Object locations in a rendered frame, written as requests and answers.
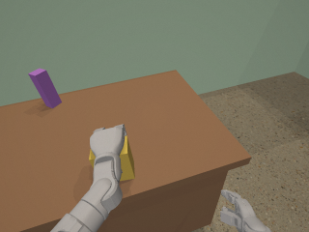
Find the sponge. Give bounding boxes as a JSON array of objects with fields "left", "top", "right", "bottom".
[{"left": 89, "top": 136, "right": 135, "bottom": 181}]

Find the right robot hand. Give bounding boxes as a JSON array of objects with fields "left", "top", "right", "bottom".
[{"left": 220, "top": 189, "right": 257, "bottom": 232}]

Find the table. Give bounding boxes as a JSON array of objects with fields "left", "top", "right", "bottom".
[{"left": 0, "top": 70, "right": 252, "bottom": 232}]

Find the left robot forearm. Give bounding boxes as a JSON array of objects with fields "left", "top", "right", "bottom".
[{"left": 50, "top": 153, "right": 123, "bottom": 232}]

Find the right robot forearm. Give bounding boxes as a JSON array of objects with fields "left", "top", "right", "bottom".
[{"left": 241, "top": 216, "right": 272, "bottom": 232}]

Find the left robot hand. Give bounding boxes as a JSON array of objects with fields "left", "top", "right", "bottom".
[{"left": 90, "top": 124, "right": 127, "bottom": 173}]

